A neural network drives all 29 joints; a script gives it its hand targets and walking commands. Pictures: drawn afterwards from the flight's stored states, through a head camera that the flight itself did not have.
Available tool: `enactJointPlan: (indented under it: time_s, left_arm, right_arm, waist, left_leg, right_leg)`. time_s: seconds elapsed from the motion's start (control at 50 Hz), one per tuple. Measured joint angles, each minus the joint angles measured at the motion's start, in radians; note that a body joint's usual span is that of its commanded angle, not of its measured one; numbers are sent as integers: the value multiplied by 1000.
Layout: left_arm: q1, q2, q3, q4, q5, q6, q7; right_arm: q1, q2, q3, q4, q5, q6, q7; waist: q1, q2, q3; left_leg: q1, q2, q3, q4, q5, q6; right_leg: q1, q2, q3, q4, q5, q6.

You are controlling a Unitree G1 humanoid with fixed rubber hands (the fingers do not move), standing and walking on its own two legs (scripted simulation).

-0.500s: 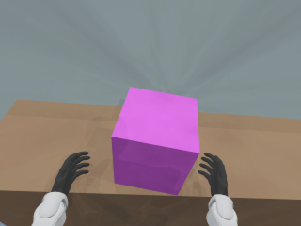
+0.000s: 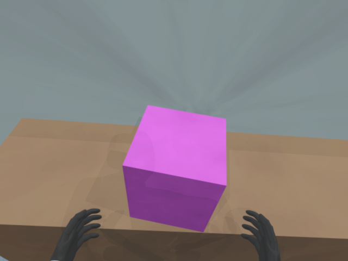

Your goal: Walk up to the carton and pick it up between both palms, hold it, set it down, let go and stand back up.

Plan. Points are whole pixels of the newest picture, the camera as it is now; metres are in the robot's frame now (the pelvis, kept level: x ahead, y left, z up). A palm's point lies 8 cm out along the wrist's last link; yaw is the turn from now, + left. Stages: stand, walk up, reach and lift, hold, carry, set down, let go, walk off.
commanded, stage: set down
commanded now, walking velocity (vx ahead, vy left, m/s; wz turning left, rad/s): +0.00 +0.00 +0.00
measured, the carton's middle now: (176, 169) +0.37 +0.02 -0.01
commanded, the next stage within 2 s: let go in 1.38 s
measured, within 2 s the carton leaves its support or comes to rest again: neither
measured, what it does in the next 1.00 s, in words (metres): stands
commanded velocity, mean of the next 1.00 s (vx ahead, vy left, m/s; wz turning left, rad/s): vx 0.00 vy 0.00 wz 0.00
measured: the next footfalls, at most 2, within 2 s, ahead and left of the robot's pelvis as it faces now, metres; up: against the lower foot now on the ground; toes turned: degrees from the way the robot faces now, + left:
none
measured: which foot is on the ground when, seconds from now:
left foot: down 0.00-1.00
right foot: down 0.00-1.00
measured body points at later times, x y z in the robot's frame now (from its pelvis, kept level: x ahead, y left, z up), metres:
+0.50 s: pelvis +0.02 +0.01 +0.00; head +0.01 +0.01 +0.45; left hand +0.19 +0.24 -0.04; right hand +0.18 -0.20 -0.04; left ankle +0.00 +0.13 -0.75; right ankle -0.01 -0.13 -0.75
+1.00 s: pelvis +0.01 +0.00 +0.00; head +0.01 +0.00 +0.45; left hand +0.18 +0.23 -0.06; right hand +0.18 -0.21 -0.07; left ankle +0.00 +0.13 -0.75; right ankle -0.01 -0.13 -0.75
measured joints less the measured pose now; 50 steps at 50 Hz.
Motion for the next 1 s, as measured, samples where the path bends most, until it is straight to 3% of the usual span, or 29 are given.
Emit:
enactJointPlan:
  time_s: [0.1,0.32,0.52,0.72,1.0]
  left_arm:
    - [-11,0,7,9,22,-11,2]
    - [-21,-14,24,76,38,-4,-27]
    - [-5,-49,58,115,86,19,-34]
    - [2,-86,43,112,123,71,22]
    - [-63,-70,61,174,136,129,28]
  right_arm:
    - [-27,3,3,69,-1,-20,9]
    - [-34,-12,-6,184,-8,-91,5]
    - [-24,-61,0,227,-5,-110,33]
    - [-56,-54,-29,294,-22,-88,82]
    - [-120,-79,-43,371,-54,-53,80]
  waist:
    - [-1,0,5]
    - [-43,50,-10]
    - [-37,34,-16]
    - [-6,9,3]
    - [-28,44,-13]
  left_leg:
    - [-20,2,-12,13,-7,-5]
    - [1,-2,-4,17,-31,3]
    - [39,-2,5,-9,-33,5]
    - [26,1,0,-20,-18,-1]
    - [9,0,-7,-30,1,-3]
  right_leg:
    - [-12,2,-12,6,-7,-2]
    - [16,-3,-5,-11,-18,7]
    - [52,-4,4,-40,-15,8]
    - [37,-1,-1,-44,-6,1]
    - [13,-1,-8,-32,0,1]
